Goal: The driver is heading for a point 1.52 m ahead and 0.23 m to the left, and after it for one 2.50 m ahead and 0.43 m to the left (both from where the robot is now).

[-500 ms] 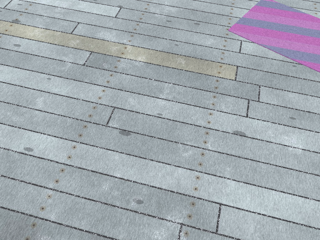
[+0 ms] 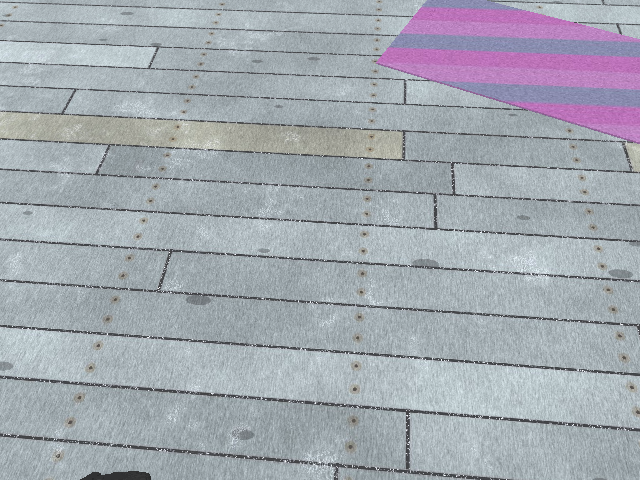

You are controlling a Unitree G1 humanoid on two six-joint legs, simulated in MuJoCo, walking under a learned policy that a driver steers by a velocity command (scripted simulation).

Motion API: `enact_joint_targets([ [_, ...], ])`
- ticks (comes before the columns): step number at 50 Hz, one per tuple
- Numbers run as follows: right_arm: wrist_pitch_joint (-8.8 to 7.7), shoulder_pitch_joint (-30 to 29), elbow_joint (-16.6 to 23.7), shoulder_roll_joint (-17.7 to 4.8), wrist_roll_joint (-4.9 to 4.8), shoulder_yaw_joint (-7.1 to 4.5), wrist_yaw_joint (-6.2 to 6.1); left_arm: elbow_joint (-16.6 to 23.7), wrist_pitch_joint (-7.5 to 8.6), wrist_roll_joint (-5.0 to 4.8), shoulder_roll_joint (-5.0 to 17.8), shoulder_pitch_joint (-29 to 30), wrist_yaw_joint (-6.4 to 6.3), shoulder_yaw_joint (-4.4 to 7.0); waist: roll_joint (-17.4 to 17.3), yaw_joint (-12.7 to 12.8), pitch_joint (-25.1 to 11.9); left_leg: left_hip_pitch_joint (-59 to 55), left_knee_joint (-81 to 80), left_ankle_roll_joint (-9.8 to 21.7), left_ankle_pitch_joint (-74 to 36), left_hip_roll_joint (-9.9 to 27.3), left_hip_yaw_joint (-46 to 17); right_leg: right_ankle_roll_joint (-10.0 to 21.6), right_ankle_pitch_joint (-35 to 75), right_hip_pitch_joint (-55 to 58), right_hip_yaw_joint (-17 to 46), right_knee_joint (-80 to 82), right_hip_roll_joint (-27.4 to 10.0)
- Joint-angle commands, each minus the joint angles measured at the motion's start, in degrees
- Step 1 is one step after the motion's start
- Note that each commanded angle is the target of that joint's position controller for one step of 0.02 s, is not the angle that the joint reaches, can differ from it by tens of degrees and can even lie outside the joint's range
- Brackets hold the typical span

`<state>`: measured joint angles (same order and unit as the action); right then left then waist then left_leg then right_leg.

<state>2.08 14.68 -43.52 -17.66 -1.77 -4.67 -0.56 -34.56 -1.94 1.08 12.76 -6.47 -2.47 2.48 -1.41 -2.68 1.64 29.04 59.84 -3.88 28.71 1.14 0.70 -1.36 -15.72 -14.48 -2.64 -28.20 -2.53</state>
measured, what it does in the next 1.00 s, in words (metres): steps on the spot: left foot, then right foot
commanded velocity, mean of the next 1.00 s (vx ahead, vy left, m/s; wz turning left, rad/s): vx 0.00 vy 0.00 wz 0.06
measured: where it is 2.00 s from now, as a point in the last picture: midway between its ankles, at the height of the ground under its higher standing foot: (288, 448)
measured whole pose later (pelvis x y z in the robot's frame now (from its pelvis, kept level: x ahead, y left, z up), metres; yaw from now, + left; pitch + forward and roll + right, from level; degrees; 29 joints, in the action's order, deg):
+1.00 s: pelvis +0.04 +0.02 +0.01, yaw +0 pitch +3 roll +3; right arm 0.0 2.3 -36.4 -17.6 -0.1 -5.2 -1.4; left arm -37.3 -2.3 -1.7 18.5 -13.2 -2.2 5.2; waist -0.7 1.2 3.7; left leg 29.3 52.8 -5.3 22.4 -3.9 -6.7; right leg 2.1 -13.5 -15.3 10.6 -26.3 3.7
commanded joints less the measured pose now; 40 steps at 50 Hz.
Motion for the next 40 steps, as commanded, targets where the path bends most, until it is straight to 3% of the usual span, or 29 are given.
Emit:
enact_joint_targets([
  [1,1.29,-2.2,6.2,-3.5,0.39,-1.45,-0.86,3.0,1.45,-0.28,9.0,3.6,-0.57,3.43,11.0,1.3,-3.6,5.5,3.3,-1.5,-4.7,3.1,-0.5,12.0,23.9,4.5,4.9,8.9,-14.6],
  [4,1.27,-4.5,9.3,-2.0,0.49,-0.76,0.70,1.9,1.63,-0.71,10.1,3.5,-0.49,4.15,10.8,2.6,-5.4,0.3,-8.2,0.1,-8.1,4.3,1.1,11.3,22.8,5.5,1.4,7.5,-15.4],
  [7,1.49,-2.8,10.7,-3.8,0.38,-1.56,2.07,0.5,1.78,-1.75,12.2,2.2,0.22,5.06,10.6,2.4,-6.5,-4.4,-15.7,2.5,-8.5,2.8,4.0,10.4,23.4,6.9,0.6,4.5,-17.8],
  [9,1.80,1.2,10.0,-4.4,0.29,-2.52,1.90,-0.4,1.81,-2.77,11.3,2.4,0.71,5.04,8.1,0.3,-6.5,-12.1,-25.0,5.3,-15.5,0.1,5.8,6.4,17.0,3.5,-2.9,-2.1,-16.3],
  [10,1.58,4.4,9.2,-7.4,0.68,-3.90,1.04,-1.8,1.73,-2.33,9.3,-0.9,1.21,4.72,0.2,-0.3,-6.1,-19.0,-31.6,8.2,-26.0,0.1,0.8,2.6,8.3,-2.1,-6.6,-12.3,-11.8],
  [11,0.96,6.3,10.7,-17.2,0.94,-6.30,-0.23,1.6,1.68,0.35,5.9,0.9,1.36,3.57,-21.2,0.7,-4.5,-29.2,-36.2,17.7,-49.8,15.0,-25.3,-4.1,-19.6,-23.0,-9.8,-33.7,-1.8],
  [12,-0.92,7.6,12.0,-16.4,3.29,-5.46,0.65,3.9,2.08,0.42,6.9,8.0,0.85,3.44,-16.8,-3.1,-11.2,-29.3,-39.8,26.4,-45.9,20.1,-36.9,-3.8,-26.1,-28.5,4.1,-44.7,3.6],
  [13,-2.31,5.8,12.1,-14.7,3.44,-4.79,0.98,3.8,2.34,-0.74,8.6,9.5,0.62,3.81,-9.8,-2.8,-10.5,-29.5,-40.7,25.0,-39.7,18.9,-32.8,-2.2,-22.3,-30.1,7.4,-47.3,2.5],
  [14,-2.91,3.3,12.0,-13.0,2.21,-4.37,0.51,3.2,2.63,-1.01,8.7,9.0,0.28,3.92,-6.1,-1.0,-8.6,-27.9,-40.3,21.8,-34.9,16.1,-29.3,-0.8,-17.0,-30.2,8.6,-45.5,1.6],
  [15,-2.58,0.0,12.5,-11.0,0.78,-3.71,-0.12,2.1,2.72,-0.56,9.4,7.8,-0.15,4.24,-2.9,0.7,-7.6,-26.2,-39.9,19.0,-31.9,14.1,-26.5,-0.4,-12.1,-29.9,9.2,-42.6,0.6],
  [16,-1.99,-2.9,13.3,-9.7,0.20,-3.09,-0.79,1.8,2.69,-0.27,10.0,7.1,-0.30,4.59,-3.3,2.2,-7.1,-22.9,-40.1,17.2,-31.1,12.0,-24.1,-0.3,-8.7,-27.0,9.3,-39.9,0.5],
  [18,-1.21,-4.9,14.4,-9.3,0.89,-2.82,-1.68,0.6,2.69,-0.43,9.0,5.1,0.29,4.40,-4.5,3.4,-8.2,-20.8,-40.0,16.4,-32.2,9.4,-22.3,-1.2,-4.0,-23.6,8.6,-37.6,2.7],
  [20,-1.14,-5.3,14.6,-8.0,1.50,-2.03,-2.15,-2.0,2.15,-0.94,8.4,2.0,0.62,3.93,-3.6,3.2,-9.9,-21.9,-39.2,16.0,-34.7,9.5,-18.5,-2.5,-1.4,-21.6,6.8,-34.3,2.5],
  [22,-1.25,-5.0,13.7,-6.1,1.93,-0.98,-2.14,-2.9,1.53,-1.00,7.2,1.4,0.71,3.15,-3.9,2.4,-10.3,-21.1,-39.0,15.8,-34.2,9.2,-16.1,-3.5,-0.2,-18.3,6.0,-30.0,1.0],
  [25,-1.66,-6.7,12.1,-1.7,3.64,1.21,-1.32,-4.0,1.16,-1.18,5.5,0.2,1.30,2.03,-5.8,2.0,-8.6,-15.6,-40.6,15.4,-26.2,8.1,-12.7,-3.5,0.9,-9.2,5.2,-20.8,-1.8],
  [27,-1.96,-6.5,10.9,-3.2,4.34,1.09,-0.43,-3.5,1.20,-1.63,7.3,1.2,1.66,2.17,-6.7,0.5,-4.9,-12.8,-42.1,16.1,-19.3,8.9,-13.0,-2.7,-0.6,-6.3,3.8,-17.2,-1.5],
  [30,-1.39,-6.9,10.1,-7.8,3.51,-0.39,-0.58,-1.6,1.51,-2.63,11.2,2.0,1.79,3.09,-6.2,-0.4,-0.7,-16.2,-40.7,17.8,-22.0,12.1,-15.9,-1.3,-7.0,-11.3,2.4,-16.2,-0.3],
  [33,-0.66,-7.3,9.9,-7.5,2.51,-0.69,-1.52,-1.5,1.83,-2.91,10.1,-1.1,2.41,2.92,-4.6,0.5,-3.1,-23.1,-36.7,18.6,-38.6,15.3,-16.3,-0.5,-9.7,-13.0,1.9,-15.9,-0.2],
  [36,-0.02,-9.8,10.5,-6.6,1.63,-1.00,-2.17,-2.4,1.69,-3.15,8.9,-5.4,3.19,2.89,-4.3,3.0,-5.5,-24.6,-32.2,16.1,-45.1,14.4,-11.7,1.2,-4.4,-8.1,-0.2,-7.8,1.2],
  [37,0.08,-9.8,10.2,-6.4,1.17,-1.21,-2.29,-2.5,1.68,-2.94,9.3,-6.8,3.25,3.08,-3.6,4.0,-5.5,-23.0,-29.7,13.6,-42.1,12.6,-9.0,2.6,2.9,-4.7,0.4,-1.4,1.6],
  [38,-0.25,-9.1,10.4,-5.3,1.41,-1.36,-2.33,-2.2,1.69,-2.46,12.4,-8.1,2.81,4.06,2.1,3.8,-6.0,-17.7,-21.8,9.1,-32.3,7.9,-4.4,5.7,16.0,0.7,8.9,3.4,-1.8],
  [39,-0.93,-11.7,13.4,-3.3,3.63,-0.92,-2.07,-1.1,2.01,-2.15,19.6,-8.3,2.09,5.92,16.2,2.1,-5.6,-2.3,-9.2,2.7,-13.6,-2.2,2.7,14.0,36.8,8.6,28.9,4.6,-13.5],
  [40,-1.63,-17.8,14.8,-3.1,3.78,-0.67,-2.02,-1.0,2.41,-0.69,18.0,-12.1,2.16,5.61,17.8,7.4,-7.1,9.1,2.8,1.0,9.7,-7.9,-2.7,22.3,42.0,15.0,37.2,7.6,-18.4],
])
